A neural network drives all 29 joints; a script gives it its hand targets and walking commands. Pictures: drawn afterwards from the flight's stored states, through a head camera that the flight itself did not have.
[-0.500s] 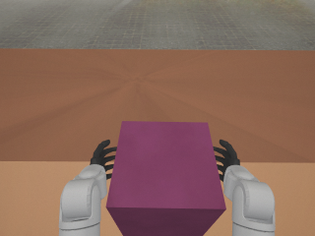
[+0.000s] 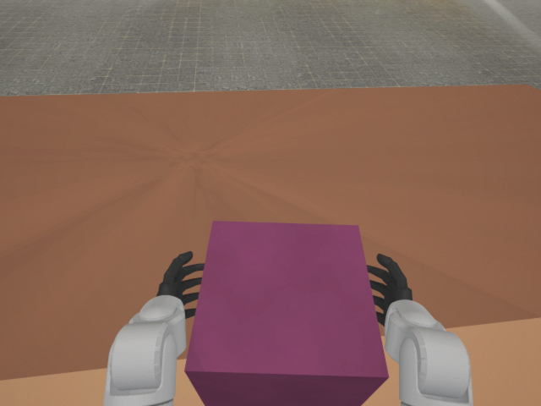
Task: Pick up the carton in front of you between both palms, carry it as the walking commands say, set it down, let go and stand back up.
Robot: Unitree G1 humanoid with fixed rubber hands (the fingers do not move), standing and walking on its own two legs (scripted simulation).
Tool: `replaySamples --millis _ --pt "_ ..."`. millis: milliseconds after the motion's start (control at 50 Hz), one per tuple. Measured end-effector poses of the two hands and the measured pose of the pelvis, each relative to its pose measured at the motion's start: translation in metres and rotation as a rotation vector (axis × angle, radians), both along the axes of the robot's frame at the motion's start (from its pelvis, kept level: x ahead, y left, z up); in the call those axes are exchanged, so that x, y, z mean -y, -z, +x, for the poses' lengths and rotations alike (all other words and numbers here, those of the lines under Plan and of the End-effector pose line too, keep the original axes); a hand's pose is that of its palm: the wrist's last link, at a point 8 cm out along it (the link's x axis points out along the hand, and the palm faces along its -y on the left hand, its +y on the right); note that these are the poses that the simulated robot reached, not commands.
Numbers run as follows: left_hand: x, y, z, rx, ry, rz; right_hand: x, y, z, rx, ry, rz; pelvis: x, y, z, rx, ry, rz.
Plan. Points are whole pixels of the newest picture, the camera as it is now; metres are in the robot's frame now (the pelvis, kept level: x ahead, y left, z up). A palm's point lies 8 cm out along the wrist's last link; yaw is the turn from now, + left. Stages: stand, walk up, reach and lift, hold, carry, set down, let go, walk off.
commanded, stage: carry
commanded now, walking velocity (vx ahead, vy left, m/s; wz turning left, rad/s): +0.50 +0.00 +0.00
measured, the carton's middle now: (281, 326) +0.26 -0.01 -0.01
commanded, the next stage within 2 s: none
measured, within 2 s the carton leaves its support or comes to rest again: neither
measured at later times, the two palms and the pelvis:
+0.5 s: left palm (211, 116) +0.66 +0.13 +0.10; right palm (350, 114) +0.69 -0.17 +0.10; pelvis +0.32 -0.04 -0.01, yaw +3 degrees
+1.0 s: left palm (219, 80) +0.94 +0.15 +0.05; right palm (326, 81) +0.94 -0.15 +0.05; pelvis +0.57 +0.00 -0.02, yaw +1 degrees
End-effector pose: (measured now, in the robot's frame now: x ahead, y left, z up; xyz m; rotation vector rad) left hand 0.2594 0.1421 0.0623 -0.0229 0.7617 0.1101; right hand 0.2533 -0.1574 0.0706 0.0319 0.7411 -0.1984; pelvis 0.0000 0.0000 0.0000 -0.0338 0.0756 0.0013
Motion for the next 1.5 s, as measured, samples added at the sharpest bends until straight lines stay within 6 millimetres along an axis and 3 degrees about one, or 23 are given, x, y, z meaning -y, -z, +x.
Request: replaySamples --millis 120,240,420,580,660,740,820,900,1040,1180,1320,1500 --pt "-0.001 -0.017 0.086 0.095 -0.062 -0.003 -0.001 -0.016 0.102 0.095 -0.049 0.010 0.012 0.011 0.088 0.012 -0.016 0.012" --pt "0.012 -0.020 0.200 0.158 -0.097 0.030 0.012 -0.008 0.226 0.159 -0.093 0.037 0.031 0.041 0.181 0.035 -0.055 0.015" --pt "0.012 -0.026 0.332 0.015 -0.115 0.070 0.010 -0.015 0.376 0.018 -0.164 0.016 0.047 0.014 0.274 0.002 -0.057 0.051" --pt "0.007 -0.047 0.470 0.054 -0.078 0.067 0.007 -0.037 0.502 0.057 -0.136 -0.001 0.035 0.012 0.373 -0.023 -0.034 0.049" --pt "0.000 -0.037 0.538 0.057 -0.053 0.050 0.000 -0.031 0.562 0.059 -0.107 -0.014 0.021 0.028 0.433 -0.011 -0.023 0.026" --pt "-0.004 -0.007 0.598 0.038 -0.014 0.013 -0.004 -0.011 0.609 0.037 -0.069 -0.050 0.009 0.046 0.484 0.010 -0.015 0.023" --pt "-0.004 0.021 0.628 -0.065 0.002 0.006 -0.003 0.018 0.632 -0.065 -0.036 -0.034 0.001 0.036 0.514 -0.004 -0.009 0.009" --pt "-0.003 0.027 0.653 -0.065 -0.009 -0.005 -0.003 0.028 0.655 -0.064 -0.006 -0.003 -0.004 0.027 0.537 -0.021 -0.007 -0.006" --pt "-0.007 0.007 0.687 0.061 -0.074 -0.022 -0.007 0.008 0.701 0.064 -0.025 0.032 0.006 0.026 0.580 -0.031 -0.025 0.006" --pt "0.001 -0.018 0.720 0.116 -0.090 0.043 0.001 -0.007 0.748 0.118 -0.097 0.029 0.023 0.043 0.627 -0.010 -0.043 0.032" --pt "0.007 -0.008 0.738 0.010 -0.058 0.057 0.007 -0.003 0.766 0.011 -0.121 -0.018 0.029 0.042 0.651 -0.015 -0.048 0.035" --pt "0.006 -0.006 0.748 0.007 -0.052 0.055 0.007 -0.002 0.774 0.008 -0.120 -0.024 0.029 0.045 0.657 -0.023 -0.046 0.031"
